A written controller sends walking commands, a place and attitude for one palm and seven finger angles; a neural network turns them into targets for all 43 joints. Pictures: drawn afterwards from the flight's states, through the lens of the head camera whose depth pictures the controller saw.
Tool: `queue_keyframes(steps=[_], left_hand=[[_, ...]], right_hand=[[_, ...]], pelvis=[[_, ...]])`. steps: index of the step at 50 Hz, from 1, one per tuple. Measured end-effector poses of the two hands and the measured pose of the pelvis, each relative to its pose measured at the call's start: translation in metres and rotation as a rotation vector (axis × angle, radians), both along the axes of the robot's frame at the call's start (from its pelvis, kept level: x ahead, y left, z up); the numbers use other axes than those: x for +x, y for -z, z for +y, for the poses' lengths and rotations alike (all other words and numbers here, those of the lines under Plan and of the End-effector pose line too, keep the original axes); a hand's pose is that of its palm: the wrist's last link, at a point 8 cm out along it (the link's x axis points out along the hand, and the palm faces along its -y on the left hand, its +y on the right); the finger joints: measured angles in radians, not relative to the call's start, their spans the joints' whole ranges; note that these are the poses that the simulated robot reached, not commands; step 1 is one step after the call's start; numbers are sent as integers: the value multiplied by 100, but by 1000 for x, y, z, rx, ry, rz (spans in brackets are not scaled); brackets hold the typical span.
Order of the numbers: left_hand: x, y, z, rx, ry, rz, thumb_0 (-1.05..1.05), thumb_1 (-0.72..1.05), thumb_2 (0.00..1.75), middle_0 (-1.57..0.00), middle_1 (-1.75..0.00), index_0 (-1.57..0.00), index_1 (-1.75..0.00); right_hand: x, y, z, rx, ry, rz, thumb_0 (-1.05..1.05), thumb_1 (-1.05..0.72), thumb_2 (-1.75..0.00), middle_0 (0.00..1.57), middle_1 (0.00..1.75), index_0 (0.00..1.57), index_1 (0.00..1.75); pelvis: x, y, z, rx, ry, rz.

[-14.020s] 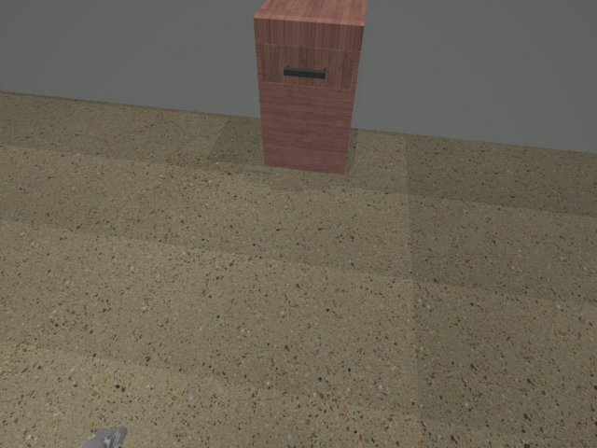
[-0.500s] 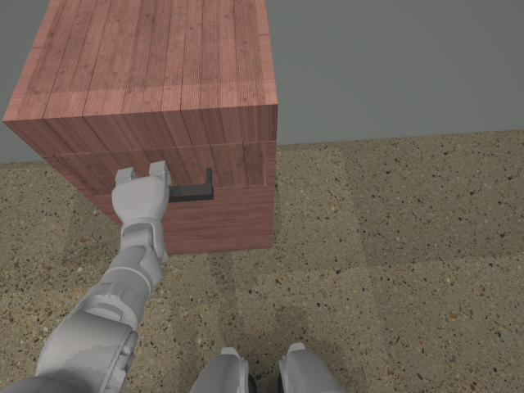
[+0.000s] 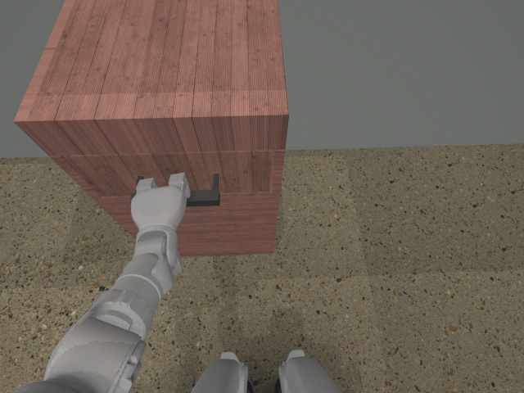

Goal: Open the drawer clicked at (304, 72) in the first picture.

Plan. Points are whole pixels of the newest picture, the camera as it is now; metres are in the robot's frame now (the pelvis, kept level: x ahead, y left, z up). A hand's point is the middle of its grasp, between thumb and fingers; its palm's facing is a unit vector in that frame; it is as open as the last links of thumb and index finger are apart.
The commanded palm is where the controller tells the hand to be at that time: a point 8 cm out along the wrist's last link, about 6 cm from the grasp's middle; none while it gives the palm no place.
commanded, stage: move the hooked fingers above the handle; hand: left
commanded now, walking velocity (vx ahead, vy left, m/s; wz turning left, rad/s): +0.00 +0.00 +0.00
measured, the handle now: (177, 189) +0.50 +0.17 -0.13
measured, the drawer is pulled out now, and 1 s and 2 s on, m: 0.00 0.00 0.00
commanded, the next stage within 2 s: none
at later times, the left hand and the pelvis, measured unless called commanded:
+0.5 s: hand (173, 225) +0.40 +0.15 -0.07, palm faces -0.15 -0.09 -0.99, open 13.8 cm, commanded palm +0.40 +0.15 -0.01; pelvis +0.00 -0.01 +0.00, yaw +1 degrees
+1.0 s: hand (183, 217) +0.41 +0.13 -0.07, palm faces -0.07 -0.10 -0.99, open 13.8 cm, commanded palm +0.40 +0.15 -0.01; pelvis -0.01 +0.00 -0.01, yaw +1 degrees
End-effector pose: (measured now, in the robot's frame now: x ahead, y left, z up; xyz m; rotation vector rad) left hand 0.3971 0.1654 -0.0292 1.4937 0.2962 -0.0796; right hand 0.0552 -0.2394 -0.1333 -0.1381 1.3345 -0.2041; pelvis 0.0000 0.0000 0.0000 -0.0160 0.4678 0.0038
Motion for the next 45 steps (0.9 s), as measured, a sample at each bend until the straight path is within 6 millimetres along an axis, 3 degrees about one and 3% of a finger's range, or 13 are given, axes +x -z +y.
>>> queue_keyframes(steps=[6, 9, 13, 16, 20, 25, 28, 31, 37, 41, 45], left_hand=[[13, -21, -35, -58, 265, -163, 0, -49, 30, -32, -120, -33, -120], [25, -28, -41, -48, 248, -281, 0, -49, 30, -32, -120, -33, -120], [28, -19, -28, 29, 99, -289, 0, -48, 30, -32, -120, -32, -120], [17, -6, -12, 83, 17, -184, 0, -48, 30, -31, -120, -32, -120], [-4, 2, 6, 31, -28, -56, 0, -48, 30, -32, -120, -32, -120], [-14, -14, -7, -36, 143, -101, 0, -48, 30, -32, -120, -32, -120], [-7, -25, -23, -35, 233, -198, 0, -49, 30, -32, -120, -32, -120], [4, -28, -29, -25, 207, -277, 0, -49, 30, -32, -120, -32, -120], [12, -15, -11, 52, 37, -233, 0, -48, 30, -32, -120, -32, -120], [1, -8, 2, 56, 8, -119, 0, -48, 30, -32, -120, -32, -120], [-11, -8, -3, -12, 81, -76, 0, -48, 30, -32, -120, -32, -120]], right_hand=[[2, -4, -13, -61, -21, -15, 0, -90, -90, 20, 30, 20, 30], [1, 3, -21, -71, -14, -10, 0, -90, -90, 20, 30, 20, 30], [-1, 10, -23, -48, 6, 0, 0, -90, -90, 20, 30, 20, 30], [-3, 9, -20, -22, 15, 6, 0, -91, -90, 20, 30, 20, 30], [-3, 1, -15, -15, 15, -1, 0, -91, -90, 20, 30, 20, 30], [2, -7, -18, -46, -20, -20, 0, -90, -90, 20, 30, 20, 30], [7, -4, -22, -61, -32, -33, 0, -90, -90, 20, 30, 20, 30], [9, 1, -25, -65, -31, -49, 0, -90, -90, 20, 30, 20, 30], [3, 6, -21, -39, -4, -54, 0, -90, -90, 20, 30, 20, 30], [-6, 3, -15, -21, 12, -33, 0, -91, -90, 20, 30, 20, 30], [-14, -1, -11, -26, 7, -11, 0, -90, -90, 20, 30, 20, 30]], pelvis=[[4, 6, -2, -18, -30, 6], [2, 14, -2, -20, -19, 22], [-1, 17, -2, -5, 8, 27], [-3, 12, -3, 6, 21, 21], [-2, 3, -5, 10, 18, 3], [1, 0, -6, -3, -16, -14], [-2, 5, -6, -13, -29, -14], [-6, 12, -5, -16, -25, -4], [-13, 15, -3, -5, 3, 8], [-12, 8, -2, -2, 9, -1], [-9, 4, -1, -5, -2, -14]])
